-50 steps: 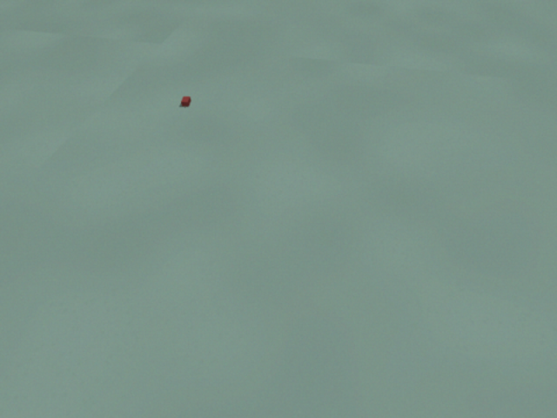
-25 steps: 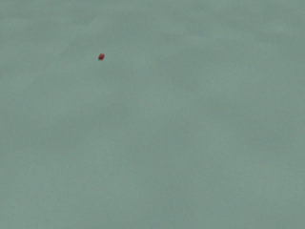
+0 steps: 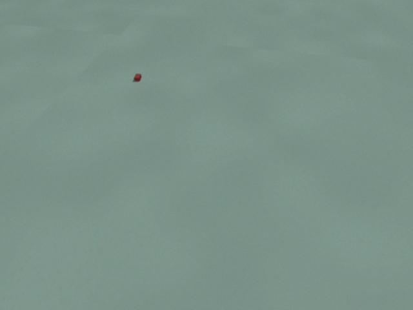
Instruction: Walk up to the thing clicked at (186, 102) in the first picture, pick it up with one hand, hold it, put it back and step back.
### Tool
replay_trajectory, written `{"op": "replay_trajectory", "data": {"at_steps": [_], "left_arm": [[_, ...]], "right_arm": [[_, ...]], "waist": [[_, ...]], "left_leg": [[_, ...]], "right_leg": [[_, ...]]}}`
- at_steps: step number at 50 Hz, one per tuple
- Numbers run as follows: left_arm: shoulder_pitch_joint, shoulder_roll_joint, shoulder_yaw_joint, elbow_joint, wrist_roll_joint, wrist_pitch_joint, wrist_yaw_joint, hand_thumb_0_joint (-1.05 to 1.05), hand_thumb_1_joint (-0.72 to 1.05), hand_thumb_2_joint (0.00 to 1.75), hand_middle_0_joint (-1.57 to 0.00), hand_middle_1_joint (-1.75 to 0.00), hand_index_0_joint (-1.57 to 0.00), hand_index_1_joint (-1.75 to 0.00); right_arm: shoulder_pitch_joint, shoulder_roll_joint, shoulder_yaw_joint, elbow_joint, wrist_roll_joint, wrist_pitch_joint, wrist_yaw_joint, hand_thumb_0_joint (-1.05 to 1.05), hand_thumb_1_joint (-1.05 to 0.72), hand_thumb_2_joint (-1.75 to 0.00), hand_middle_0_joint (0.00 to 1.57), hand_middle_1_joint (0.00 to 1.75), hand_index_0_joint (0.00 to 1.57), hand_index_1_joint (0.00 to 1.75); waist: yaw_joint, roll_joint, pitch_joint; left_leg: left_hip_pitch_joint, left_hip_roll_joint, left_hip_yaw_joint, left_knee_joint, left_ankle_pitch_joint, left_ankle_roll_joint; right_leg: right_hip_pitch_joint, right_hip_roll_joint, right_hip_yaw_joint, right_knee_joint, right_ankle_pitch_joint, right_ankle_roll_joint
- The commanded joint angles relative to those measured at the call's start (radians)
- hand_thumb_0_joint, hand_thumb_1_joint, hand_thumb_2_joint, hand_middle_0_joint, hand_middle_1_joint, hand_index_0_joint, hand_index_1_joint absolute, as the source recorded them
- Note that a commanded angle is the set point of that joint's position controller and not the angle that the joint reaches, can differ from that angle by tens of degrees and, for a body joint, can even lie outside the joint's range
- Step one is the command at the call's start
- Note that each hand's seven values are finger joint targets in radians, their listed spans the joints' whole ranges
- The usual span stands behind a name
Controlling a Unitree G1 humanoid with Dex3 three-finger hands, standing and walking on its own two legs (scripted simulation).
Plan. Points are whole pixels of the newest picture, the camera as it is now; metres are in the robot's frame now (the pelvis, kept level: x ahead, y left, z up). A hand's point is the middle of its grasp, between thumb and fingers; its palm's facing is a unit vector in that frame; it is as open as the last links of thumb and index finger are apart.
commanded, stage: stand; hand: left
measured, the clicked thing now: (137, 77) +2.01 +0.65 -0.77
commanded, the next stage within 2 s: walk up in 0.12 s
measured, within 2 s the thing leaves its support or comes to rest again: neither
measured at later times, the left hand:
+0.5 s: hand out of the picture +0.12 +0.42 -0.18, palm faces +0.32 -0.87 -0.37, open 7.4 cm
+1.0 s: hand (50, 225) +0.34 +0.43 -0.14, palm faces +0.55 -0.74 -0.39, open 7.4 cm
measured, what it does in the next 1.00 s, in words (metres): walks ahead, turning left: left foot, then right foot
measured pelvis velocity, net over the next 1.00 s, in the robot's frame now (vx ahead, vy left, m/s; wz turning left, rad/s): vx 0.40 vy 0.09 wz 0.64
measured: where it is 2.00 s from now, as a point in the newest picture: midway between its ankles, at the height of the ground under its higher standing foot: (174, 164)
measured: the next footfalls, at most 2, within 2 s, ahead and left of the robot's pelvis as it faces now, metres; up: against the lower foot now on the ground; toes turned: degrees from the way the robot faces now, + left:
left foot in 0.46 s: +0.17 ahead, +0.22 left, +0.00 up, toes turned +26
right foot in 0.96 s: +0.59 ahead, +0.05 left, +0.00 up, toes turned +34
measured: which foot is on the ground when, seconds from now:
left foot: down 0.00-0.16, up 0.18-0.44, down 0.46-0.98, up 1.00-1.00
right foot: down 0.00-0.46, up 0.48-0.94, down 0.96-1.00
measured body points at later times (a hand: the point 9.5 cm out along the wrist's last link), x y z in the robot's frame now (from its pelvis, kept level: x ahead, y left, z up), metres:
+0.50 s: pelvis +0.09 +0.08 -0.04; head +0.04 +0.11 +0.40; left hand +0.10 +0.46 -0.15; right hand +0.30 -0.26 -0.07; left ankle +0.13 +0.21 -0.75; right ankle +0.00 -0.10 -0.73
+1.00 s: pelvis +0.40 +0.09 -0.04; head +0.40 +0.10 +0.41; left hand +0.31 +0.46 -0.11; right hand +0.64 -0.18 -0.14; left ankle +0.15 +0.19 -0.73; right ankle +0.55 +0.03 -0.75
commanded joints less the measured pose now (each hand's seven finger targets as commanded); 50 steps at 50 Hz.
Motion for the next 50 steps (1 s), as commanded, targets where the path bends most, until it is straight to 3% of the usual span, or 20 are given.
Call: {"op": "replay_trajectory", "data": {"at_steps": [1, 5, 6, 8, 9, 12, 15, 19, 22, 23, 24, 25, 28, 30, 41, 45, 47, 48, 49, 50], "left_arm": [[-0.034, 0.217, 0.038, -0.059, -0.002, -0.022, 0.016, 0.0, 0.9, 0.9, -0.2, -0.3, -0.2, -0.3], [-0.03, 0.218, 0.036, -0.058, -0.003, -0.022, 0.015, 0.0, 0.9, 0.9, -0.2, -0.3, -0.2, -0.3], [-0.037, 0.374, 0.141, -0.144, 0.017, -0.042, -0.027, 0.0, 0.9, 0.9, -0.2, -0.3, -0.2, -0.3], [0.137, 0.415, 0.17, -0.145, 0.033, -0.048, -0.044, 0.0, 0.9, 0.9, -0.2, -0.3, -0.2, -0.3], [0.094, 0.424, 0.171, -0.17, 0.026, -0.05, -0.045, 0.0, 0.9, 0.9, -0.2, -0.3, -0.2, -0.3], [-0.122, 0.355, 0.153, -0.261, 0.024, -0.059, -0.059, 0.0, 0.9, 0.9, -0.2, -0.3, -0.2, -0.3], [-0.171, 0.384, 0.161, -0.279, 0.032, -0.058, -0.077, 0.0, 0.9, 0.9, -0.2, -0.3, -0.2, -0.3], [-0.27, 0.404, 0.173, -0.297, 0.046, -0.042, -0.088, 0.0, 0.9, 0.9, -0.2, -0.3, -0.2, -0.3], [-0.234, 0.3, 0.137, -0.294, 0.05, -0.029, -0.096, 0.0, 0.9, 0.9, -0.2, -0.3, -0.2, -0.3], [-0.223, 0.223, 0.11, -0.314, 0.041, -0.025, -0.106, 0.0, 0.9, 0.9, -0.2, -0.3, -0.2, -0.3], [-0.267, 0.18, 0.083, -0.366, 0.021, -0.03, -0.114, 0.0, 0.9, 0.9, -0.2, -0.3, -0.2, -0.3], [-0.262, 0.282, 0.088, -0.389, 0.036, -0.041, -0.119, 0.0, 0.9, 0.9, -0.2, -0.3, -0.2, -0.3], [-0.108, 0.35, 0.11, -0.271, 0.009, -0.031, -0.122, 0.0, 0.9, 0.9, -0.2, -0.3, -0.2, -0.3], [-0.078, 0.359, 0.125, -0.258, 0.013, -0.012, -0.133, 0.0, 0.9, 0.9, -0.2, -0.3, -0.2, -0.3], [-0.248, 0.293, 0.132, -0.392, 0.023, -0.004, -0.158, 0.0, 0.9, 0.9, -0.2, -0.3, -0.2, -0.3], [-0.257, 0.289, 0.142, -0.407, 0.023, -0.013, -0.152, 0.0, 0.9, 0.9, -0.2, -0.3, -0.2, -0.3], [-0.017, 0.308, 0.165, -0.342, 0.023, -0.024, -0.138, 0.0, 0.9, 0.9, -0.2, -0.3, -0.2, -0.3], [0.218, 0.398, 0.199, -0.272, 0.031, -0.041, -0.113, 0.0, 0.9, 0.9, -0.2, -0.3, -0.2, -0.3], [0.341, 0.5, 0.226, -0.246, 0.045, -0.044, -0.093, 0.0, 0.9, 0.9, -0.2, -0.3, -0.2, -0.3], [0.2, 0.535, 0.209, -0.295, 0.031, -0.043, -0.084, 0.0, 0.9, 0.9, -0.2, -0.3, -0.2, -0.3]], "right_arm": [[-0.033, -0.211, -0.043, -0.058, -0.002, -0.027, -0.018, 0.0, -0.9, -0.9, 0.2, 0.3, 0.2, 0.3], [-0.033, -0.213, -0.045, -0.056, -0.001, -0.027, -0.018, 0.0, -0.9, -0.9, 0.2, 0.3, 0.2, 0.3], [-0.001, -0.34, -0.116, -0.127, 0.003, -0.042, 0.025, 0.0, -0.9, -0.9, 0.2, 0.3, 0.2, 0.3], [-0.251, -0.272, -0.081, -0.245, -0.02, -0.049, 0.049, 0.0, -0.9, -0.9, 0.2, 0.3, 0.2, 0.3], [-0.296, -0.254, -0.091, -0.272, -0.031, -0.048, 0.053, 0.0, -0.9, -0.9, 0.2, 0.3, 0.2, 0.3], [-0.119, -0.315, -0.129, -0.223, -0.018, -0.044, 0.09, 0.0, -0.9, -0.9, 0.2, 0.3, 0.2, 0.3], [-0.053, -0.318, -0.139, -0.214, -0.006, -0.024, 0.121, 0.0, -0.9, -0.9, 0.2, 0.3, 0.2, 0.3], [0.072, -0.31, -0.15, -0.19, 0.003, -0.02, 0.119, 0.0, -0.9, -0.9, 0.2, 0.3, 0.2, 0.3], [0.28, -0.373, -0.18, -0.122, -0.007, -0.029, 0.077, 0.0, -0.9, -0.9, 0.2, 0.3, 0.2, 0.3], [0.389, -0.454, -0.198, -0.106, -0.013, -0.033, 0.059, 0.0, -0.9, -0.9, 0.2, 0.3, 0.2, 0.3], [0.36, -0.549, -0.202, -0.147, -0.01, -0.04, 0.047, 0.0, -0.9, -0.9, 0.2, 0.3, 0.2, 0.3], [0.2, -0.588, -0.206, -0.211, 0.037, -0.048, 0.043, 0.0, -0.9, -0.9, 0.2, 0.3, 0.2, 0.3], [0.039, -0.467, -0.145, -0.261, 0.015, -0.088, 0.012, 0.0, -0.9, -0.9, 0.2, 0.3, 0.2, 0.3], [0.027, -0.44, -0.126, -0.245, 0.02, -0.104, 0.008, 0.0, -0.9, -0.9, 0.2, 0.3, 0.2, 0.3], [0.15, -0.439, -0.14, -0.231, 0.008, -0.126, -0.014, 0.0, -0.9, -0.9, 0.2, 0.3, 0.2, 0.3], [0.157, -0.45, -0.148, -0.238, -0.014, -0.12, -0.033, 0.0, -0.9, -0.9, 0.2, 0.3, 0.2, 0.3], [0.065, -0.445, -0.147, -0.267, -0.017, -0.113, -0.044, 0.0, -0.9, -0.9, 0.2, 0.3, 0.2, 0.3], [0.067, -0.356, -0.117, -0.285, -0.022, -0.113, -0.045, 0.0, -0.9, -0.9, 0.2, 0.3, 0.2, 0.3], [0.072, -0.223, -0.077, -0.326, -0.015, -0.117, -0.043, 0.0, -0.9, -0.9, 0.2, 0.3, 0.2, 0.3], [0.099, -0.3, -0.104, -0.313, 0.0, -0.114, -0.054, 0.0, -0.9, -0.9, 0.2, 0.3, 0.2, 0.3]], "waist": [[0.0, -0.001, -0.088], [0.0, -0.007, -0.09], [0.068, -0.059, -0.167], [0.207, -0.201, -0.07], [0.216, -0.283, -0.034], [0.069, -0.113, -0.056], [0.023, -0.173, -0.064], [-0.055, -0.167, -0.043], [-0.134, 0.111, -0.088], [-0.177, 0.349, -0.058], [-0.146, 0.398, 0.027], [-0.062, 0.227, 0.04], [0.056, 0.042, -0.044], [0.072, 0.089, -0.061], [0.0, 0.098, -0.027], [0.008, 0.157, -0.044], [0.151, 0.123, -0.156], [0.256, -0.106, -0.285], [0.295, -0.474, -0.275], [0.205, -0.464, -0.232]], "left_leg": [[0.013, 0.109, -0.082, -0.039, 0.132, 0.044], [0.025, 0.11, -0.081, -0.036, 0.142, 0.042], [-0.278, 0.083, -0.198, 0.033, -0.349, 0.1], [-0.771, -0.049, 0.069, 0.307, -0.256, 0.017], [-0.833, 0.038, 0.042, 0.537, -0.242, 0.04], [-0.658, 0.14, -0.018, 0.609, -0.178, 0.02], [-0.493, 0.136, 0.066, 0.495, -0.114, 0.004], [-0.104, 0.083, 0.196, 0.389, 0.008, -0.002], [0.144, -0.015, 0.204, 0.29, -0.2, 0.049], [0.243, 0.077, -0.053, 0.087, -0.456, 0.111], [0.208, 0.345, -0.716, -0.197, -0.832, 0.218], [0.001, 0.485, -0.992, -0.391, -0.944, 0.315], [-0.048, 0.325, -0.484, -0.231, -0.479, 0.218], [-0.171, 0.224, -0.297, -0.233, -0.453, 0.176], [-0.024, 0.188, -0.255, -0.183, -0.274, 0.203], [0.02, 0.212, -0.263, -0.041, 0.022, 0.205], [-0.106, 0.183, -0.2, 0.28, 0.256, 0.155], [-0.341, 0.065, -0.103, 0.664, 0.168, 0.11], [-0.726, -0.08, 0.013, 0.974, -0.42, 0.087], [-0.818, -0.086, -0.017, 1.108, -0.381, 0.099]], "right_leg": [[0.012, -0.139, 0.098, -0.049, 0.17, -0.017], [0.004, -0.137, 0.097, -0.053, 0.169, -0.018], [0.215, -0.103, -0.013, 0.086, -0.388, -0.043], [0.451, -0.358, 0.236, -0.202, -0.691, -0.146], [0.353, -0.53, 0.366, -0.279, -0.628, -0.211], [0.168, -0.459, 0.18, -0.265, -0.559, -0.183], [0.084, -0.356, -0.042, -0.232, -0.485, -0.15], [-0.238, -0.314, -0.158, -0.133, -0.637, -0.129], [-0.355, -0.183, -0.241, 0.37, -0.479, -0.111], [-0.536, -0.076, -0.269, 0.765, -0.415, -0.079], [-0.826, 0.035, -0.127, 0.952, -0.402, -0.032], [-0.72, -0.068, 0.078, 0.961, -0.327, -0.035], [-0.531, -0.148, 0.123, 0.818, -0.22, 0.021], [-0.412, -0.13, 0.074, 0.739, -0.125, 0.036], [-0.547, -0.12, 0.07, 0.438, 0.007, 0.064], [-0.449, -0.12, 0.039, 0.337, -0.121, 0.027], [-0.101, -0.106, 0.046, 0.224, -0.133, -0.015], [0.248, -0.105, 0.081, 0.198, -0.223, -0.026], [0.43, -0.369, 0.41, 0.017, -0.568, -0.026], [0.321, -0.481, 0.733, -0.232, -0.715, -0.087]]}}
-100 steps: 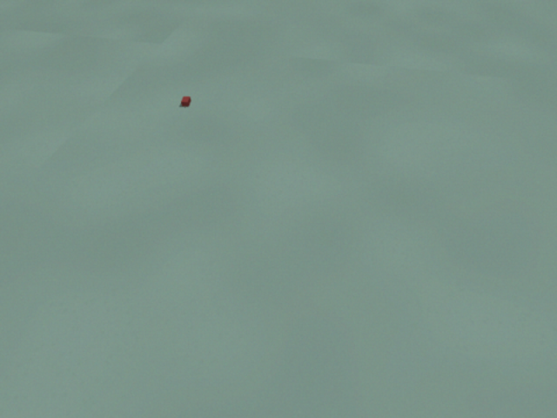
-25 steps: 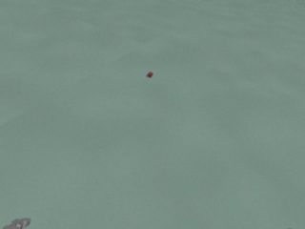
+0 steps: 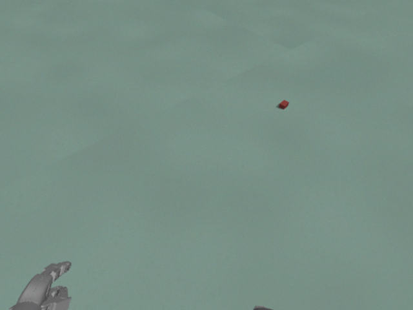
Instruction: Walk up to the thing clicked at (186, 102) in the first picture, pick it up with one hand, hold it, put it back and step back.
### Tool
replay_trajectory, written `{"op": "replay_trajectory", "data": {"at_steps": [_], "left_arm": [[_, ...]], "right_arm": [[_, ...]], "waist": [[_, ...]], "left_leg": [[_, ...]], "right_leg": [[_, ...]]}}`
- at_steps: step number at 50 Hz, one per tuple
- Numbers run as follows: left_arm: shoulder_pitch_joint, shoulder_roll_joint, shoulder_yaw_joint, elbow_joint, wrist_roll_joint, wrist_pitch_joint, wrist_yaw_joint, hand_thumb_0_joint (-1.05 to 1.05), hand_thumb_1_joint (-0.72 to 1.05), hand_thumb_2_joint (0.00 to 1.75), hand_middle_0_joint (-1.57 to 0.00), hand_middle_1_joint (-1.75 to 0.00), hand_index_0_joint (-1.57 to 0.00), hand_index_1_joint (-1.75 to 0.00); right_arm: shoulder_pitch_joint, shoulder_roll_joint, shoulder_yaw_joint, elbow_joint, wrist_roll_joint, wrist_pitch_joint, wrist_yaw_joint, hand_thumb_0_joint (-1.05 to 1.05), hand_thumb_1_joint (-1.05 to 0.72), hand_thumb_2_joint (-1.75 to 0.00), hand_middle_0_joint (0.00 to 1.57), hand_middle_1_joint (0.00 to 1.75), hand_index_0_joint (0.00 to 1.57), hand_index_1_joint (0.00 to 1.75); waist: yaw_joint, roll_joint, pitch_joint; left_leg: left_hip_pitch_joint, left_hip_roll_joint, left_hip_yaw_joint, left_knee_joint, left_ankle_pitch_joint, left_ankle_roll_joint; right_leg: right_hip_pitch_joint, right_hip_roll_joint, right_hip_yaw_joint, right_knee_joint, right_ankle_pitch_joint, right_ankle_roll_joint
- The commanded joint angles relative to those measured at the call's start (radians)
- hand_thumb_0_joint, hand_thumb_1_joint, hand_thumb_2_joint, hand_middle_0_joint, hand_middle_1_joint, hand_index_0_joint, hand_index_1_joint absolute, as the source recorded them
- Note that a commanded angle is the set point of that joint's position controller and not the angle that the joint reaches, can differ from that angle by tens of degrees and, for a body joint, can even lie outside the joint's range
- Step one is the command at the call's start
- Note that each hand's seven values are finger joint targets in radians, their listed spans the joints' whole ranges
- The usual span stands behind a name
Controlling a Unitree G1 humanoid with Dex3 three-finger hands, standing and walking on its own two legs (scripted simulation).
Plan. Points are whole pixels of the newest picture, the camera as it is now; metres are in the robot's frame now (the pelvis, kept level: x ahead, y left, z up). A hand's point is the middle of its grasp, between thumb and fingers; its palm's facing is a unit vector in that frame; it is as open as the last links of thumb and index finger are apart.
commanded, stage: walk up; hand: left
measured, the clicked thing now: (283, 104) +1.63 -0.51 -0.73
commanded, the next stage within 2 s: none
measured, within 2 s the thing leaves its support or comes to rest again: neither
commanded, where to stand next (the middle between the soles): +1.56 -0.96 m, yaw +51 degrees
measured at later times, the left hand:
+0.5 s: hand (160, 256) +0.27 +0.14 -0.16, palm faces +0.20 -0.94 -0.29, open 7.4 cm
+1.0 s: hand (224, 168) +0.52 -0.02 -0.11, palm faces +0.47 -0.80 -0.37, open 7.4 cm
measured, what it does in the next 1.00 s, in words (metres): walks ahead, turning left: left foot, then right foot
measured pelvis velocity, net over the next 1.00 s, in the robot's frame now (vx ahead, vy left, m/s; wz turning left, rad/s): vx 0.60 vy -0.30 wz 0.50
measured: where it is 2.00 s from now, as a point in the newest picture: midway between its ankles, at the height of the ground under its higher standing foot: (306, 163)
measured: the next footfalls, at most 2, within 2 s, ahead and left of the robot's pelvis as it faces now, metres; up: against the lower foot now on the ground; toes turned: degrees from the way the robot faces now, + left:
left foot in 0.36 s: +0.37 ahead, +0.01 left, +0.00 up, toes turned +19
right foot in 0.72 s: +0.64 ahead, -0.35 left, +0.00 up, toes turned +18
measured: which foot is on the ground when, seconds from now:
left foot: up 0.00-0.34, down 0.36-0.74, up 0.76-1.00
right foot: down 0.00-0.36, up 0.38-0.70, down 0.72-1.00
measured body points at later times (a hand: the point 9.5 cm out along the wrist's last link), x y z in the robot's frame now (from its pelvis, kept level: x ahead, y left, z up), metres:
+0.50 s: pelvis +0.31 -0.13 +0.00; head +0.32 -0.09 +0.45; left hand +0.26 +0.19 -0.14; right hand +0.49 -0.42 -0.08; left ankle +0.34 +0.00 -0.71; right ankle +0.29 -0.25 -0.62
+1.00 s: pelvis +0.60 -0.30 +0.02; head +0.61 -0.28 +0.47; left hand +0.49 +0.02 -0.09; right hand +0.83 -0.57 -0.07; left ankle +0.64 -0.18 -0.67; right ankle +0.60 -0.36 -0.71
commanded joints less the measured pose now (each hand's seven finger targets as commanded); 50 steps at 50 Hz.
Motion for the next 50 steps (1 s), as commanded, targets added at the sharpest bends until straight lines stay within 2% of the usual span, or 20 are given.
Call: {"op": "replay_trajectory", "data": {"at_steps": [1, 4, 9, 12, 15, 16, 17, 18, 19, 21, 24, 27, 33, 35, 36, 37, 38, 42, 46, 50], "left_arm": [[0.12, 0.372, 0.08, -0.078, -0.016, -0.039, 0.052, 0.0, 0.9, 0.9, -0.2, -0.3, -0.2, -0.3], [0.035, 0.222, 0.045, -0.088, -0.019, -0.052, 0.06, 0.0, 0.9, 0.9, -0.2, -0.3, -0.2, -0.3], [0.087, 0.176, 0.032, -0.059, -0.016, -0.033, 0.053, 0.0, 0.9, 0.9, -0.2, -0.3, -0.2, -0.3], [0.109, 0.184, 0.032, -0.079, 0.003, -0.016, 0.042, 0.0, 0.9, 0.9, -0.2, -0.3, -0.2, -0.3], [0.087, 0.19, 0.033, -0.112, -0.003, -0.004, 0.057, 0.0, 0.9, 0.9, -0.2, -0.3, -0.2, -0.3], [0.102, 0.171, 0.022, -0.129, -0.003, -0.005, 0.062, 0.0, 0.9, 0.9, -0.2, -0.3, -0.2, -0.3], [0.14, 0.14, 0.011, -0.14, 0.003, -0.001, 0.07, 0.0, 0.9, 0.9, -0.2, -0.3, -0.2, -0.3], [0.192, 0.091, -0.001, -0.144, 0.012, 0.003, 0.066, 0.0, 0.9, 0.9, -0.2, -0.3, -0.2, -0.3], [0.191, 0.238, 0.024, -0.16, -0.005, 0.015, 0.068, 0.0, 0.9, 0.9, -0.2, -0.3, -0.2, -0.3], [0.062, 0.27, 0.02, -0.16, 0.003, 0.002, 0.064, 0.0, 0.9, 0.9, -0.2, -0.3, -0.2, -0.3], [0.176, 0.211, 0.022, -0.096, -0.008, 0.022, 0.036, 0.0, 0.9, 0.9, -0.2, -0.3, -0.2, -0.3], [0.128, 0.172, 0.026, -0.12, 0.003, 0.041, 0.005, 0.0, 0.9, 0.9, -0.2, -0.3, -0.2, -0.3], [0.081, 0.161, 0.058, -0.151, 0.004, 0.048, 0.001, 0.0, 0.9, 0.9, -0.2, -0.3, -0.2, -0.3], [0.235, 0.172, 0.078, -0.117, 0.006, 0.042, 0.012, 0.0, 0.9, 0.9, -0.2, -0.3, -0.2, -0.3], [0.405, 0.229, 0.106, -0.073, 0.017, 0.03, 0.025, 0.0, 0.9, 0.9, -0.2, -0.3, -0.2, -0.3], [0.414, 0.339, 0.116, -0.082, 0.031, 0.017, 0.042, 0.0, 0.9, 0.9, -0.2, -0.3, -0.2, -0.3], [0.236, 0.367, 0.107, -0.132, 0.012, 0.009, 0.062, 0.0, 0.9, 0.9, -0.2, -0.3, -0.2, -0.3], [0.114, 0.203, 0.067, -0.134, -0.012, 0.003, 0.077, 0.0, 0.9, 0.9, -0.2, -0.3, -0.2, -0.3], [0.136, 0.143, 0.05, -0.161, 0.0, 0.002, 0.072, 0.0, 0.9, 0.9, -0.2, -0.3, -0.2, -0.3], [0.093, 0.131, 0.032, -0.218, 0.016, 0.019, 0.063, 0.0, 0.9, 0.9, -0.2, -0.3, -0.2, -0.3]], "right_arm": [[-0.145, -0.21, -0.049, -0.128, 0.019, -0.044, -0.034, 0.0, -0.9, -0.9, 0.2, 0.3, 0.2, 0.3], [-0.089, -0.231, -0.052, -0.058, 0.038, -0.039, 0.01, 0.0, -0.9, -0.9, 0.2, 0.3, 0.2, 0.3], [-0.137, -0.181, -0.04, -0.109, 0.015, -0.017, 0.037, 0.0, -0.9, -0.9, 0.2, 0.3, 0.2, 0.3], [-0.146, -0.146, -0.032, -0.144, 0.04, -0.007, 0.028, 0.0, -0.9, -0.9, 0.2, 0.3, 0.2, 0.3], [0.099, -0.172, -0.061, -0.097, 0.038, 0.002, -0.009, 0.0, -0.9, -0.9, 0.2, 0.3, 0.2, 0.3], [0.198, -0.215, -0.08, -0.082, 0.029, 0.005, -0.026, 0.0, -0.9, -0.9, 0.2, 0.3, 0.2, 0.3], [0.294, -0.269, -0.104, -0.079, 0.019, 0.005, -0.043, 0.0, -0.9, -0.9, 0.2, 0.3, 0.2, 0.3], [0.285, -0.341, -0.126, -0.119, 0.012, 0.004, -0.063, 0.0, -0.9, -0.9, 0.2, 0.3, 0.2, 0.3], [0.174, -0.372, -0.129, -0.172, 0.071, -0.011, -0.074, 0.0, -0.9, -0.9, 0.2, 0.3, 0.2, 0.3], [0.038, -0.316, -0.101, -0.181, 0.076, -0.031, -0.092, 0.0, -0.9, -0.9, 0.2, 0.3, 0.2, 0.3], [-0.035, -0.263, -0.056, -0.15, 0.045, -0.06, -0.077, 0.0, -0.9, -0.9, 0.2, 0.3, 0.2, 0.3], [-0.041, -0.301, -0.064, -0.146, 0.012, -0.078, -0.053, 0.0, -0.9, -0.9, 0.2, 0.3, 0.2, 0.3], [-0.033, -0.336, -0.091, -0.123, -0.005, -0.066, -0.045, 0.0, -0.9, -0.9, 0.2, 0.3, 0.2, 0.3], [-0.113, -0.29, -0.079, -0.139, -0.005, -0.05, -0.056, 0.0, -0.9, -0.9, 0.2, 0.3, 0.2, 0.3], [-0.101, -0.185, -0.047, -0.143, -0.008, -0.042, -0.064, 0.0, -0.9, -0.9, 0.2, 0.3, 0.2, 0.3], [-0.064, -0.085, -0.011, -0.171, 0.012, -0.042, -0.074, 0.0, -0.9, -0.9, 0.2, 0.3, 0.2, 0.3], [-0.014, -0.142, -0.031, -0.141, 0.005, -0.034, -0.099, 0.0, -0.9, -0.9, 0.2, 0.3, 0.2, 0.3], [0.057, -0.193, -0.042, -0.028, 0.027, -0.043, -0.072, 0.0, -0.9, -0.9, 0.2, 0.3, 0.2, 0.3], [0.058, -0.152, -0.035, -0.044, 0.019, -0.035, -0.057, 0.0, -0.9, -0.9, 0.2, 0.3, 0.2, 0.3], [0.128, -0.138, -0.039, -0.072, 0.034, -0.032, -0.06, 0.0, -0.9, -0.9, 0.2, 0.3, 0.2, 0.3]], "waist": [[0.135, -0.342, -0.092], [0.031, -0.211, 0.03], [0.038, -0.152, 0.078], [0.039, -0.106, 0.039], [-0.063, -0.089, -0.03], [-0.107, -0.035, -0.065], [-0.163, 0.099, -0.098], [-0.13, 0.206, -0.142], [-0.117, 0.06, -0.21], [-0.081, -0.104, -0.066], [0.025, 0.021, 0.015], [0.023, 0.109, 0.052], [0.016, 0.195, 0.022], [0.136, 0.15, -0.042], [0.233, -0.106, -0.098], [0.222, -0.406, -0.07], [0.114, -0.351, -0.087], [0.015, -0.191, 0.028], [0.029, -0.17, 0.055], [-0.001, -0.123, 0.028]], "left_leg": [[-0.745, -0.048, 0.111, 0.728, 0.052, 0.098], [-0.587, 0.007, 0.11, 0.51, 0.204, 0.073], [-0.563, -0.017, 0.233, 0.191, 0.341, 0.049], [-0.251, -0.102, 0.355, -0.039, 0.476, 0.05], [0.097, -0.154, 0.362, -0.034, 0.444, 0.102], [0.235, -0.118, 0.287, -0.07, 0.381, 0.142], [0.371, 0.041, 0.018, -0.147, 0.221, 0.228], [0.451, 0.332, -0.459, -0.215, 0.07, 0.32], [0.438, 0.476, -0.801, -0.392, -0.06, 0.446], [0.156, 0.387, -0.535, -0.41, 0.038, 0.358], [-0.228, 0.18, -0.098, -0.374, 0.145, 0.253], [-0.369, 0.098, -0.004, -0.381, 0.01, 0.233], [-0.395, 0.109, -0.048, -0.327, -0.054, 0.203], [-0.503, 0.062, 0.048, -0.109, 0.064, 0.159], [-0.646, -0.035, 0.162, 0.299, 0.101, 0.116], [-0.913, -0.169, 0.248, 0.565, -0.112, 0.065], [-0.864, -0.066, 0.161, 0.667, -0.059, 0.071], [-0.639, 0.014, 0.154, 0.449, 0.14, 0.069], [-0.564, -0.025, 0.229, 0.217, 0.177, 0.065], [-0.287, -0.042, 0.282, 0.057, 0.32, 0.091]], "right_leg": [[0.556, -0.373, 0.653, -0.598, -0.64, -0.142], [0.356, -0.216, 0.236, -0.486, -0.334, -0.141], [0.412, -0.134, -0.103, -0.443, 0.245, -0.083], [0.307, -0.086, -0.205, -0.363, 0.293, -0.05], [0.128, -0.103, -0.174, -0.101, 0.488, -0.057], [0.053, -0.079, -0.178, 0.075, 0.529, -0.04], [-0.12, -0.028, -0.147, 0.395, 0.218, -0.009], [-0.318, 0.072, -0.079, 0.673, -0.383, 0.019], [-0.42, 0.06, 0.153, 0.867, -0.307, 0.053], [-0.354, -0.05, 0.174, 0.815, -0.194, 0.031], [-0.098, -0.114, 0.138, 0.543, -0.162, 0.012], [-0.015, -0.084, 0.055, 0.297, -0.161, -0.003], [0.109, -0.037, -0.031, 0.099, -0.106, -0.013], [0.365, 0.008, -0.086, -0.039, -0.08, -0.031], [0.548, -0.04, 0.05, -0.189, -0.222, -0.055], [0.604, -0.299, 0.46, -0.441, -0.384, -0.095], [0.533, -0.388, 0.65, -0.521, -0.444, -0.168], [0.33, -0.195, 0.166, -0.361, -0.11, -0.165], [0.347, -0.171, 0.046, -0.348, 0.134, -0.227], [0.222, -0.179, -0.015, -0.318, 0.161, -0.204]]}}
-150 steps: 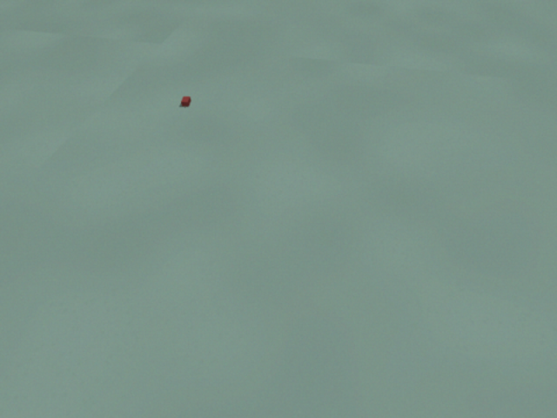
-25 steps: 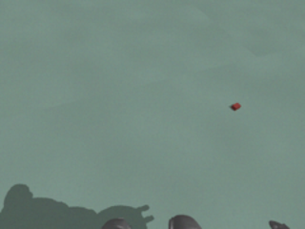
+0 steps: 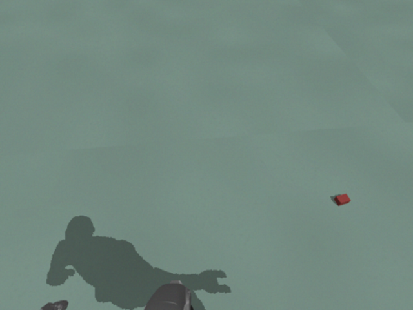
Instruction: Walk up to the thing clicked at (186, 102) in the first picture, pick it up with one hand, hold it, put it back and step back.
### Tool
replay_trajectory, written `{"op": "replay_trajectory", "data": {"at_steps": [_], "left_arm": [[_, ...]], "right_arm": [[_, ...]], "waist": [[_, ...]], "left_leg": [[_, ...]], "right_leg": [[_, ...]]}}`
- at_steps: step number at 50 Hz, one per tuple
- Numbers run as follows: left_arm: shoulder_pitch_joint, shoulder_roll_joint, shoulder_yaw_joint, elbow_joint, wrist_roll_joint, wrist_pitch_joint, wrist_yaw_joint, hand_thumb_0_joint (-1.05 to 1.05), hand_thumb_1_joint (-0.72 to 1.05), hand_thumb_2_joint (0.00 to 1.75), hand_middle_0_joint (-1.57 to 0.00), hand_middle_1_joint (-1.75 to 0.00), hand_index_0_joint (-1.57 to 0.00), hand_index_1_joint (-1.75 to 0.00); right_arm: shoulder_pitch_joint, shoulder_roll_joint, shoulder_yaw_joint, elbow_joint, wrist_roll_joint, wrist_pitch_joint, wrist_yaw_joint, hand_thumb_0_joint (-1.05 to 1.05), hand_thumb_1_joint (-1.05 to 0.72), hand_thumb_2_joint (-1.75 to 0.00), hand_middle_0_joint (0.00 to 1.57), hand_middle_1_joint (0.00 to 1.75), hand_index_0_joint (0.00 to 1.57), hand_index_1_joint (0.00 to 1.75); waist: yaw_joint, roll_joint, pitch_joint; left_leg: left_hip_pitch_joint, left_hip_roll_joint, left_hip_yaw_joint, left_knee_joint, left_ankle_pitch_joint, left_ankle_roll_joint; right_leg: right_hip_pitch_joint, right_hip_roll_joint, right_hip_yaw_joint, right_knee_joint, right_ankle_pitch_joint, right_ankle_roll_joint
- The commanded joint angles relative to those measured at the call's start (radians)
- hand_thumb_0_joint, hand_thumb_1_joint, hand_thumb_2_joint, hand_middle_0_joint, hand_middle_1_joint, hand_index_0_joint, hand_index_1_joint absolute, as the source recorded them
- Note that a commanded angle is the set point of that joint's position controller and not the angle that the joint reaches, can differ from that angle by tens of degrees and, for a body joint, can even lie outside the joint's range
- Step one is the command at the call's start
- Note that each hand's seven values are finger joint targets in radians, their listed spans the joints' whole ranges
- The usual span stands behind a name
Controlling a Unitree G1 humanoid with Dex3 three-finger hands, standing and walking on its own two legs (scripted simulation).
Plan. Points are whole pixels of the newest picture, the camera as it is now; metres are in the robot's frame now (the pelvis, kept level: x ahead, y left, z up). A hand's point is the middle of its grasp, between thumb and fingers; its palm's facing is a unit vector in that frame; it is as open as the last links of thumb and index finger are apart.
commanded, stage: walk up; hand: left
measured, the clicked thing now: (342, 199) +0.81 -0.68 -0.75
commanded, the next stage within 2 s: none
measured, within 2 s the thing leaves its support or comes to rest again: neither
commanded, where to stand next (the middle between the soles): +0.54 -1.04 m, yaw +22 degrees
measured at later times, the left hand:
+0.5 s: hand (200, 282) +0.20 +0.04 -0.16, palm faces +0.12 -0.92 -0.38, open 7.4 cm
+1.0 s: hand (283, 260) +0.28 -0.15 -0.17, palm faces +0.16 -0.93 -0.32, open 7.4 cm
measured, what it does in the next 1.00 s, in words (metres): steps to the right: left foot, then right foot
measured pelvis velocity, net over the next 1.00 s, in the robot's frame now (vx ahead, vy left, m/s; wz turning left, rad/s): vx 0.24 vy -0.45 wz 0.25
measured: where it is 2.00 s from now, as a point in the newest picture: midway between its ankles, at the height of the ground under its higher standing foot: (407, 275)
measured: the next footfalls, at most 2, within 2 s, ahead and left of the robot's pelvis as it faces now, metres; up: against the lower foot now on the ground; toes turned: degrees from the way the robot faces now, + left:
left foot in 0.08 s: +0.17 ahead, +0.06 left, +0.00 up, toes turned +8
right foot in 0.42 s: +0.24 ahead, -0.39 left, +0.00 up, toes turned +4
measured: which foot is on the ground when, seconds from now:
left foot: up 0.00-0.06, down 0.08-0.42, up 0.44-0.72, down 0.74-1.00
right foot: down 0.00-0.10, up 0.12-0.40, down 0.42-0.74, up 0.76-1.00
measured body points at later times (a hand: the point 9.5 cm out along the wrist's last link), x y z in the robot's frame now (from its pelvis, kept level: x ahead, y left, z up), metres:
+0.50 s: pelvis +0.14 -0.26 -0.04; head +0.15 -0.24 +0.41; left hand +0.20 +0.09 -0.13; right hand +0.22 -0.63 -0.12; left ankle +0.13 -0.04 -0.69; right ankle +0.20 -0.40 -0.73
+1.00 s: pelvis +0.24 -0.45 -0.02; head +0.26 -0.40 +0.42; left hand +0.27 -0.10 -0.15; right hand +0.36 -0.79 -0.08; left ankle +0.26 -0.27 -0.73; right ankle +0.32 -0.64 -0.67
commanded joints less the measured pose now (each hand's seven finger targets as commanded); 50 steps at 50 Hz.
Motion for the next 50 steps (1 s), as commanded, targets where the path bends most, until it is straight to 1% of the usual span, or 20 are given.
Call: {"op": "replay_trajectory", "data": {"at_steps": [1, 3, 5, 6, 11, 17, 20, 21, 22, 23, 24, 27, 30, 35, 36, 37, 38, 39, 43, 50], "left_arm": [[-0.103, 0.185, 0.039, -0.153, 0.007, -0.011, 0.005, 0.0, 0.9, 0.9, -0.2, -0.3, -0.2, -0.3], [-0.084, 0.159, 0.021, -0.184, 0.003, -0.015, 0.007, 0.0, 0.9, 0.9, -0.2, -0.3, -0.2, -0.3], [-0.018, 0.139, 0.021, -0.208, 0.017, -0.008, 0.014, 0.0, 0.9, 0.9, -0.2, -0.3, -0.2, -0.3], [-0.017, 0.259, 0.043, -0.212, 0.014, 0.009, 0.016, 0.0, 0.9, 0.9, -0.2, -0.3, -0.2, -0.3], [0.018, 0.248, 0.064, -0.132, 0.002, 0.036, -0.015, 0.0, 0.9, 0.9, -0.2, -0.3, -0.2, -0.3], [-0.014, 0.21, 0.068, -0.136, 0.0, 0.044, -0.039, 0.0, 0.9, 0.9, -0.2, -0.3, -0.2, -0.3], [0.225, 0.227, 0.097, -0.042, 0.001, 0.045, -0.02, 0.0, 0.9, 0.9, -0.2, -0.3, -0.2, -0.3], [0.34, 0.308, 0.121, -0.015, 0.027, 0.035, -0.007, 0.0, 0.9, 0.9, -0.2, -0.3, -0.2, -0.3], [0.207, 0.407, 0.125, -0.077, 0.019, 0.019, 0.008, 0.0, 0.9, 0.9, -0.2, -0.3, -0.2, -0.3], [0.04, 0.43, 0.124, -0.13, -0.005, 0.009, 0.02, 0.0, 0.9, 0.9, -0.2, -0.3, -0.2, -0.3], [0.002, 0.372, 0.117, -0.135, -0.018, 0.01, 0.022, 0.0, 0.9, 0.9, -0.2, -0.3, -0.2, -0.3], [-0.041, 0.279, 0.091, -0.113, -0.005, 0.004, 0.031, 0.0, 0.9, 0.9, -0.2, -0.3, -0.2, -0.3], [-0.034, 0.227, 0.063, -0.123, 0.005, 0.004, 0.026, 0.0, 0.9, 0.9, -0.2, -0.3, -0.2, -0.3], [-0.103, 0.179, 0.027, -0.187, 0.01, 0.025, 0.016, 0.0, 0.9, 0.9, -0.2, -0.3, -0.2, -0.3], [-0.059, 0.142, 0.012, -0.193, 0.002, 0.022, 0.016, 0.0, 0.9, 0.9, -0.2, -0.3, -0.2, -0.3], [-0.022, 0.101, 0.008, -0.206, 0.004, 0.023, 0.02, 0.0, 0.9, 0.9, -0.2, -0.3, -0.2, -0.3], [0.016, 0.201, 0.033, -0.191, 0.016, 0.045, 0.028, 0.0, 0.9, 0.9, -0.2, -0.3, -0.2, -0.3], [0.005, 0.266, 0.047, -0.173, 0.019, 0.052, 0.032, 0.0, 0.9, 0.9, -0.2, -0.3, -0.2, -0.3], [0.015, 0.245, 0.064, -0.13, 0.009, 0.054, 0.018, 0.0, 0.9, 0.9, -0.2, -0.3, -0.2, -0.3], [-0.04, 0.228, 0.066, -0.14, 0.004, 0.07, -0.015, 0.0, 0.9, 0.9, -0.2, -0.3, -0.2, -0.3]], "right_arm": [[0.21, -0.185, -0.067, -0.03, 0.014, -0.012, -0.024, 0.0, -0.9, -0.9, 0.2, 0.3, 0.2, 0.3], [0.379, -0.228, -0.092, -0.017, 0.005, -0.015, -0.048, 0.0, -0.9, -0.9, 0.2, 0.3, 0.2, 0.3], [0.386, -0.367, -0.135, -0.081, -0.013, -0.01, -0.08, 0.0, -0.9, -0.9, 0.2, 0.3, 0.2, 0.3], [0.289, -0.404, -0.137, -0.124, 0.033, -0.011, -0.091, 0.0, -0.9, -0.9, 0.2, 0.3, 0.2, 0.3], [0.049, -0.321, -0.089, -0.125, -0.001, -0.036, -0.081, 0.0, -0.9, -0.9, 0.2, 0.3, 0.2, 0.3], [0.035, -0.408, -0.12, -0.095, -0.039, -0.042, -0.044, 0.0, -0.9, -0.9, 0.2, 0.3, 0.2, 0.3], [-0.095, -0.343, -0.1, -0.108, -0.05, -0.013, -0.051, 0.0, -0.9, -0.9, 0.2, 0.3, 0.2, 0.3], [-0.078, -0.218, -0.063, -0.111, -0.043, -0.002, -0.059, 0.0, -0.9, -0.9, 0.2, 0.3, 0.2, 0.3], [-0.045, -0.167, -0.052, -0.131, -0.023, -0.001, -0.074, 0.0, -0.9, -0.9, 0.2, 0.3, 0.2, 0.3], [-0.068, -0.219, -0.067, -0.117, -0.023, 0.0, -0.089, 0.0, -0.9, -0.9, 0.2, 0.3, 0.2, 0.3], [-0.046, -0.263, -0.072, -0.073, -0.007, -0.008, -0.078, 0.0, -0.9, -0.9, 0.2, 0.3, 0.2, 0.3], [0.088, -0.253, -0.07, 0.023, 0.001, -0.017, -0.062, 0.0, -0.9, -0.9, 0.2, 0.3, 0.2, 0.3], [0.109, -0.221, -0.07, 0.022, -0.005, -0.015, -0.051, 0.0, -0.9, -0.9, 0.2, 0.3, 0.2, 0.3], [0.306, -0.227, -0.079, 0.041, 0.004, -0.021, -0.06, 0.0, -0.9, -0.9, 0.2, 0.3, 0.2, 0.3], [0.351, -0.28, -0.101, 0.032, -0.011, -0.021, -0.073, 0.0, -0.9, -0.9, 0.2, 0.3, 0.2, 0.3], [0.347, -0.365, -0.123, -0.007, -0.029, -0.017, -0.088, 0.0, -0.9, -0.9, 0.2, 0.3, 0.2, 0.3], [0.276, -0.398, -0.128, -0.061, -0.009, -0.012, -0.099, 0.0, -0.9, -0.9, 0.2, 0.3, 0.2, 0.3], [0.214, -0.395, -0.126, -0.074, 0.018, -0.01, -0.099, 0.0, -0.9, -0.9, 0.2, 0.3, 0.2, 0.3], [0.111, -0.318, -0.093, -0.079, -0.005, -0.023, -0.084, 0.0, -0.9, -0.9, 0.2, 0.3, 0.2, 0.3], [0.096, -0.432, -0.128, -0.077, -0.04, -0.028, -0.064, 0.0, -0.9, -0.9, 0.2, 0.3, 0.2, 0.3]], "waist": [[-0.076, -0.078, -0.042], [-0.169, 0.021, -0.127], [-0.17, 0.162, -0.18], [-0.16, 0.043, -0.219], [-0.045, 0.063, -0.048], [-0.064, 0.234, -0.071], [0.1, 0.077, -0.125], [0.172, -0.239, -0.101], [0.096, -0.382, -0.043], [0.013, -0.275, -0.006], [-0.013, -0.155, 0.012], [-0.055, -0.187, 0.007], [-0.049, -0.187, 0.017], [-0.134, -0.041, -0.089], [-0.167, 0.085, -0.133], [-0.152, 0.253, -0.157], [-0.134, 0.07, -0.177], [-0.13, 0.004, -0.154], [-0.07, 0.052, -0.045], [-0.101, 0.234, -0.041]], "left_leg": [[0.282, -0.005, 0.01, -0.16, 0.145, 0.028], [0.622, 0.017, -0.069, -0.296, 0.201, 0.082], [0.742, 0.453, -0.793, -0.467, -0.057, 0.277], [0.68, 0.572, -0.993, -0.548, -0.133, 0.363], [0.131, 0.277, -0.375, -0.471, -0.102, 0.198], [0.058, 0.206, -0.324, -0.451, -0.315, 0.159], [-0.163, 0.104, -0.169, -0.156, -0.34, 0.084], [-0.337, -0.038, -0.038, 0.238, -0.354, 0.025], [-0.466, -0.116, -0.105, 0.416, -0.389, -0.01], [-0.396, 0.0, -0.191, 0.44, -0.289, -0.003], [-0.34, 0.025, -0.182, 0.4, -0.223, 0.0], [-0.175, 0.033, -0.104, 0.22, -0.176, -0.002], [-0.056, 0.002, -0.047, 0.077, -0.156, 0.007], [0.428, -0.014, -0.048, -0.304, 0.136, 0.027], [0.593, 0.082, -0.217, -0.403, 0.104, 0.041], [0.708, 0.366, -0.691, -0.485, 0.067, 0.14], [0.622, 0.519, -0.895, -0.519, -0.005, 0.259], [0.546, 0.54, -0.868, -0.514, 0.02, 0.317], [0.208, 0.296, -0.405, -0.432, 0.026, 0.198], [0.136, 0.258, -0.402, -0.425, -0.368, 0.187]], "right_leg": [[-0.121, -0.234, 0.168, -0.108, 0.39, -0.056], [-0.296, -0.149, 0.091, 0.222, 0.55, 0.03], [-0.65, -0.022, 0.191, 0.76, -0.224, 0.145], [-0.673, -0.054, 0.346, 0.865, -0.218, 0.155], [-0.421, -0.166, 0.341, 0.724, -0.026, 0.119], [-0.277, -0.121, 0.184, 0.366, -0.04, 0.099], [0.072, -0.025, 0.08, 0.131, -0.001, 0.097], [0.144, -0.128, 0.286, -0.088, -0.21, 0.061], [0.062, -0.349, 0.774, -0.348, -0.301, -0.037], [-0.021, -0.423, 0.897, -0.412, -0.403, -0.121], [-0.046, -0.368, 0.745, -0.352, -0.394, -0.121], [-0.047, -0.272, 0.463, -0.175, -0.043, -0.158], [-0.066, -0.263, 0.398, -0.19, 0.086, -0.189], [-0.215, -0.188, 0.233, 0.044, 0.268, -0.092], [-0.338, -0.123, 0.183, 0.235, 0.209, -0.027], [-0.57, -0.023, 0.185, 0.445, -0.152, 0.065], [-0.59, -0.033, 0.315, 0.636, -0.219, 0.118], [-0.594, -0.05, 0.372, 0.759, -0.217, 0.125], [-0.431, -0.095, 0.367, 0.722, -0.059, 0.093], [-0.428, -0.119, 0.246, 0.479, -0.125, 0.114]]}}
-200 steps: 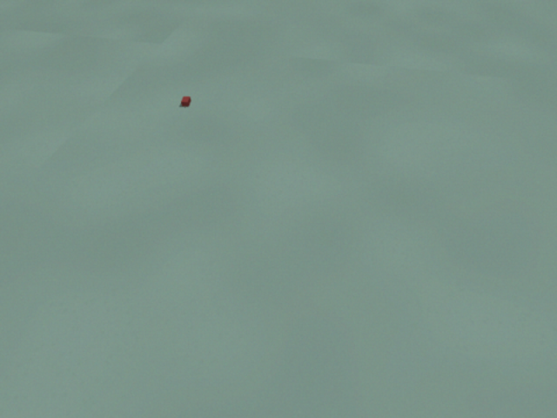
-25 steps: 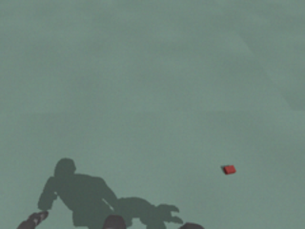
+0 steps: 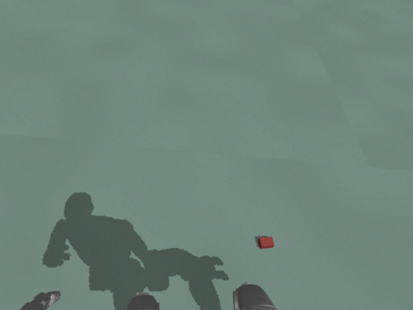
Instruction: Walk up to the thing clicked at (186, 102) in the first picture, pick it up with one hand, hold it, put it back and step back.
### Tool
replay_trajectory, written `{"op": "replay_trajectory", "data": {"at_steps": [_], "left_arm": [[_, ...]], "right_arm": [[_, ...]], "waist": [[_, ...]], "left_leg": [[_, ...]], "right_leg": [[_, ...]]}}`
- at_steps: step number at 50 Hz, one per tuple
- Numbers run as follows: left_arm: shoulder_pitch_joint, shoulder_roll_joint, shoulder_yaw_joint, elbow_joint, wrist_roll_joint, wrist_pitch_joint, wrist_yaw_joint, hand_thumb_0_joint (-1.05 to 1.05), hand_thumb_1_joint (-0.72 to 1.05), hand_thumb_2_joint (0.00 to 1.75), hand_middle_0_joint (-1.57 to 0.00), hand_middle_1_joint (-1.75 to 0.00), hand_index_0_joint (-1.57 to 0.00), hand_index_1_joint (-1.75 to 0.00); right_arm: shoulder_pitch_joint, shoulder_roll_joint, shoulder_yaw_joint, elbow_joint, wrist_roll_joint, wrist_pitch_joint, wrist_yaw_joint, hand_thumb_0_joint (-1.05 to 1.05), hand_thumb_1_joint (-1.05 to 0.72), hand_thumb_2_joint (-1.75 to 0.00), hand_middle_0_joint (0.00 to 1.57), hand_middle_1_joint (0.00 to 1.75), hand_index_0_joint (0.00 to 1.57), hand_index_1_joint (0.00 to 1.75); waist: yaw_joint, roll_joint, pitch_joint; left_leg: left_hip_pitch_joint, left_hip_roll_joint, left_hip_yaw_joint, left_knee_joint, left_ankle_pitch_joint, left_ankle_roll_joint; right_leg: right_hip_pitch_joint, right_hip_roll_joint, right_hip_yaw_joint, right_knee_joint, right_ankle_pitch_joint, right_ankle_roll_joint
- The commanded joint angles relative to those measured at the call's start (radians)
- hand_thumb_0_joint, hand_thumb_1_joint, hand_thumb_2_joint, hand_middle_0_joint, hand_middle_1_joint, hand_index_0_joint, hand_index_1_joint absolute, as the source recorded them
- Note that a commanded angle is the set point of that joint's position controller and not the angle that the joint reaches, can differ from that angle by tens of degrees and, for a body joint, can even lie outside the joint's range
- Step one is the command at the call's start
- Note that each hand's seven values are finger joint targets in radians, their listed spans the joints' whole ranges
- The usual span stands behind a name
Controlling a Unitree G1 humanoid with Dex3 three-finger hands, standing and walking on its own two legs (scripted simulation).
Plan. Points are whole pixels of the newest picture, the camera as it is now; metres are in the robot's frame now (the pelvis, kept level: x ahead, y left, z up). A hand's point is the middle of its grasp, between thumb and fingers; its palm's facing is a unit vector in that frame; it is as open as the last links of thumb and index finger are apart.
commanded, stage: walk up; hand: left
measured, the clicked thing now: (265, 242) +0.50 -0.36 -0.72
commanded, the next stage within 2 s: none
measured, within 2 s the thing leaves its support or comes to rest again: neither
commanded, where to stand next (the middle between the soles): +0.14 -0.64 m, yaw +8 degrees
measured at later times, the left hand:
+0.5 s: hand out of the picture +0.09 +0.04 -0.16, palm faces -0.01 -0.95 -0.32, open 7.4 cm
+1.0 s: hand out of the picture +0.11 -0.19 -0.15, palm faces +0.03 -0.94 -0.33, open 7.4 cm
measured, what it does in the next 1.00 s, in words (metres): steps to the right: right foot, then left foot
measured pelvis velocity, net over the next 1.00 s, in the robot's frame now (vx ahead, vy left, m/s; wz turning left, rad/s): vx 0.05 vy -0.47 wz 0.07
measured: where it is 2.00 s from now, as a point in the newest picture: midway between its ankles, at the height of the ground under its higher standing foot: outside the picture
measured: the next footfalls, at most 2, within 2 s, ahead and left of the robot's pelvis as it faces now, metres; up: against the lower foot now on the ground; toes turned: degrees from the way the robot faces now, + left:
right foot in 0.12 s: +0.09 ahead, -0.27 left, +0.00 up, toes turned -1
left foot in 0.38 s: +0.14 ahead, -0.13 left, +0.00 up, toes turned +8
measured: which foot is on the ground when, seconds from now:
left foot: down 0.00-0.12, up 0.14-0.36, down 0.38-0.78, up 0.80-1.00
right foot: up 0.00-0.10, down 0.12-0.38, up 0.40-0.76, down 0.78-1.00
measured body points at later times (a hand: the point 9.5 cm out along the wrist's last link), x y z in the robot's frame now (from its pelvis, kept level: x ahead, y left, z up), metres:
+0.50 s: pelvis +0.04 -0.23 +0.00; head +0.08 -0.18 +0.45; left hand +0.09 +0.09 -0.13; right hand +0.09 -0.57 -0.07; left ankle +0.10 -0.13 -0.70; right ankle +0.06 -0.35 -0.65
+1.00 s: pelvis +0.05 -0.47 +0.00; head +0.07 -0.45 +0.44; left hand +0.11 -0.15 -0.12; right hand +0.11 -0.83 -0.09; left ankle +0.09 -0.39 -0.69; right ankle +0.09 -0.58 -0.70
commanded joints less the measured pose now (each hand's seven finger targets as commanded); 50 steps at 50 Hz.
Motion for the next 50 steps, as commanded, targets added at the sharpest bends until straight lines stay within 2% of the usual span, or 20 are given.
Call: {"op": "replay_trajectory", "data": {"at_steps": [1, 3, 5, 6, 7, 10, 14, 17, 18, 20, 21, 25, 35, 38, 39, 40, 41, 43, 48, 50], "left_arm": [[0.007, 0.183, 0.067, -0.083, -0.004, -0.014, 0.004, 0.0, 0.9, 0.9, -0.2, -0.3, -0.2, -0.3], [0.082, 0.177, 0.078, -0.05, -0.008, -0.02, 0.006, 0.0, 0.9, 0.9, -0.2, -0.3, -0.2, -0.3], [0.277, 0.199, 0.103, 0.028, 0.006, -0.028, 0.018, 0.0, 0.9, 0.9, -0.2, -0.3, -0.2, -0.3], [0.319, 0.28, 0.111, 0.018, 0.026, -0.042, 0.027, 0.0, 0.9, 0.9, -0.2, -0.3, -0.2, -0.3], [0.107, 0.357, 0.107, -0.052, 0.009, -0.055, 0.044, 0.0, 0.9, 0.9, -0.2, -0.3, -0.2, -0.3], [0.007, 0.295, 0.089, -0.048, -0.007, -0.061, 0.061, 0.0, 0.9, 0.9, -0.2, -0.3, -0.2, -0.3], [-0.051, 0.19, 0.048, -0.075, 0.004, -0.056, 0.055, 0.0, 0.9, 0.9, -0.2, -0.3, -0.2, -0.3], [-0.122, 0.162, 0.02, -0.11, 0.002, -0.041, 0.047, 0.0, 0.9, 0.9, -0.2, -0.3, -0.2, -0.3], [-0.096, 0.116, 0.002, -0.122, -0.008, -0.043, 0.048, 0.0, 0.9, 0.9, -0.2, -0.3, -0.2, -0.3], [0.012, 0.107, -0.003, -0.112, -0.01, -0.029, 0.054, 0.0, 0.9, 0.9, -0.2, -0.3, -0.2, -0.3], [0.03, 0.197, 0.02, -0.091, -0.004, -0.019, 0.063, 0.0, 0.9, 0.9, -0.2, -0.3, -0.2, -0.3], [0.013, 0.211, 0.045, -0.064, -0.012, -0.021, 0.053, 0.0, 0.9, 0.9, -0.2, -0.3, -0.2, -0.3], [-0.014, 0.194, 0.062, -0.072, -0.015, -0.012, 0.004, 0.0, 0.9, 0.9, -0.2, -0.3, -0.2, -0.3], [0.207, 0.206, 0.091, 0.021, 0.006, -0.018, 0.02, 0.0, 0.9, 0.9, -0.2, -0.3, -0.2, -0.3], [0.27, 0.26, 0.096, 0.02, 0.029, -0.027, 0.029, 0.0, 0.9, 0.9, -0.2, -0.3, -0.2, -0.3], [0.063, 0.362, 0.094, -0.058, 0.013, -0.041, 0.042, 0.0, 0.9, 0.9, -0.2, -0.3, -0.2, -0.3], [-0.053, 0.365, 0.096, -0.09, -0.007, -0.048, 0.05, 0.0, 0.9, 0.9, -0.2, -0.3, -0.2, -0.3], [-0.083, 0.307, 0.078, -0.067, -0.001, -0.047, 0.06, 0.0, 0.9, 0.9, -0.2, -0.3, -0.2, -0.3], [-0.136, 0.204, 0.037, -0.096, 0.01, -0.032, 0.051, 0.0, 0.9, 0.9, -0.2, -0.3, -0.2, -0.3], [-0.109, 0.129, 0.006, -0.105, -0.001, -0.025, 0.054, 0.0, 0.9, 0.9, -0.2, -0.3, -0.2, -0.3]], "right_arm": [[0.014, -0.429, -0.138, -0.032, -0.012, -0.013, -0.029, 0.0, -0.9, -0.9, 0.2, 0.3, 0.2, 0.3], [-0.061, -0.43, -0.134, -0.035, -0.015, -0.001, -0.027, 0.0, -0.9, -0.9, 0.2, 0.3, 0.2, 0.3], [-0.07, -0.306, -0.095, -0.02, -0.023, 0.021, -0.032, 0.0, -0.9, -0.9, 0.2, 0.3, 0.2, 0.3], [-0.067, -0.182, -0.052, -0.033, -0.009, 0.029, -0.035, 0.0, -0.9, -0.9, 0.2, 0.3, 0.2, 0.3], [-0.095, -0.202, -0.076, -0.058, 0.004, 0.029, -0.06, 0.0, -0.9, -0.9, 0.2, 0.3, 0.2, 0.3], [-0.037, -0.281, -0.083, 0.048, 0.029, 0.016, -0.051, 0.0, -0.9, -0.9, 0.2, 0.3, 0.2, 0.3], [0.122, -0.228, -0.079, 0.103, 0.034, 0.008, -0.031, 0.0, -0.9, -0.9, 0.2, 0.3, 0.2, 0.3], [0.265, -0.199, -0.077, 0.115, 0.039, -0.005, -0.032, 0.0, -0.9, -0.9, 0.2, 0.3, 0.2, 0.3], [0.316, -0.244, -0.095, 0.11, 0.024, -0.012, -0.042, 0.0, -0.9, -0.9, 0.2, 0.3, 0.2, 0.3], [0.228, -0.381, -0.137, 0.012, -0.002, -0.013, -0.068, 0.0, -0.9, -0.9, 0.2, 0.3, 0.2, 0.3], [0.187, -0.408, -0.139, 0.002, 0.036, -0.01, -0.067, 0.0, -0.9, -0.9, 0.2, 0.3, 0.2, 0.3], [0.088, -0.312, -0.12, -0.024, 0.027, -0.007, -0.056, 0.0, -0.9, -0.9, 0.2, 0.3, 0.2, 0.3], [0.006, -0.418, -0.156, -0.059, -0.017, 0.002, -0.035, 0.0, -0.9, -0.9, 0.2, 0.3, 0.2, 0.3], [-0.03, -0.308, -0.116, -0.038, -0.024, 0.032, -0.033, 0.0, -0.9, -0.9, 0.2, 0.3, 0.2, 0.3], [-0.031, -0.195, -0.076, -0.05, -0.011, 0.044, -0.033, 0.0, -0.9, -0.9, 0.2, 0.3, 0.2, 0.3], [-0.095, -0.209, -0.094, -0.093, 0.008, 0.044, -0.055, 0.0, -0.9, -0.9, 0.2, 0.3, 0.2, 0.3], [-0.106, -0.248, -0.103, -0.068, 0.015, 0.037, -0.062, 0.0, -0.9, -0.9, 0.2, 0.3, 0.2, 0.3], [0.012, -0.286, -0.107, 0.033, 0.033, 0.029, -0.05, 0.0, -0.9, -0.9, 0.2, 0.3, 0.2, 0.3], [0.19, -0.232, -0.102, 0.099, 0.033, 0.014, -0.029, 0.0, -0.9, -0.9, 0.2, 0.3, 0.2, 0.3], [0.292, -0.247, -0.108, 0.105, 0.015, -0.007, -0.037, 0.0, -0.9, -0.9, 0.2, 0.3, 0.2, 0.3]], "waist": [[0.01, 0.338, -0.059], [0.071, 0.342, -0.083], [0.188, 0.061, -0.132], [0.228, -0.231, -0.067], [0.123, -0.236, -0.026], [0.049, -0.081, -0.001], [0.01, -0.127, -0.02], [-0.05, -0.056, -0.082], [-0.078, 0.067, -0.122], [-0.026, 0.178, -0.135], [-0.029, 0.115, -0.146], [0.023, 0.159, -0.041], [0.022, 0.348, -0.061], [0.165, 0.083, -0.126], [0.219, -0.203, -0.061], [0.133, -0.275, -0.019], [0.073, -0.133, 0.017], [0.027, -0.096, 0.004], [-0.016, -0.135, -0.014], [-0.059, 0.024, -0.075]], "left_leg": [[-0.023, 0.185, -0.291, -0.327, -0.337, 0.215], [-0.148, 0.152, -0.189, -0.262, -0.286, 0.169], [-0.326, -0.005, 0.023, 0.118, -0.314, 0.081], [-0.543, -0.125, 0.103, 0.471, -0.37, 0.031], [-0.519, -0.134, -0.034, 0.518, -0.315, 0.028], [-0.371, -0.045, -0.036, 0.431, -0.18, 0.024], [-0.073, -0.085, 0.066, 0.179, -0.143, 0.049], [0.228, -0.11, 0.069, -0.154, 0.118, 0.049], [0.379, -0.053, -0.051, -0.278, 0.15, 0.036], [0.478, 0.354, -0.7, -0.419, 0.124, 0.149], [0.437, 0.423, -0.732, -0.41, 0.193, 0.206], [0.147, 0.232, -0.312, -0.335, 0.12, 0.202], [-0.062, 0.176, -0.176, -0.266, -0.253, 0.188], [-0.274, 0.024, 0.026, 0.123, -0.269, 0.079], [-0.478, -0.067, 0.112, 0.454, -0.348, 0.04], [-0.471, -0.144, -0.027, 0.52, -0.333, 0.028], [-0.393, -0.085, -0.094, 0.536, -0.257, 0.025], [-0.302, -0.057, -0.036, 0.469, -0.195, 0.017], [0.084, -0.1, 0.067, 0.035, -0.089, 0.043], [0.323, -0.045, -0.088, -0.281, 0.066, 0.031]], "right_leg": [[-0.01, -0.003, -0.094, -0.1, -0.048, 0.005], [0.187, 0.024, -0.152, -0.264, 0.016, -0.008], [0.445, 0.098, -0.174, -0.497, 0.018, -0.025], [0.396, -0.082, 0.175, -0.679, -0.196, -0.082], [0.293, -0.209, 0.524, -0.913, -0.192, -0.188], [0.275, -0.152, 0.289, -0.767, -0.03, -0.205], [0.216, -0.114, 0.113, -0.669, 0.269, -0.282], [0.145, -0.067, 0.006, -0.52, 0.365, -0.247], [0.07, -0.021, -0.041, -0.346, 0.313, -0.184], [-0.191, 0.115, 0.033, -0.012, -0.068, -0.04], [-0.205, 0.106, 0.099, 0.096, -0.12, -0.026], [-0.087, 0.078, 0.114, 0.164, 0.025, -0.03], [0.087, 0.02, -0.097, -0.164, -0.08, -0.001], [0.396, 0.115, -0.17, -0.431, -0.018, -0.034], [0.343, -0.024, 0.102, -0.603, -0.234, -0.088], [0.197, -0.177, 0.545, -0.897, -0.25, -0.197], [0.145, -0.208, 0.581, -0.93, -0.306, -0.217], [0.164, -0.134, 0.319, -0.76, -0.221, -0.234], [0.093, -0.078, 0.117, -0.614, 0.13, -0.263], [0.013, -0.009, 0.005, -0.309, 0.232, -0.17]]}}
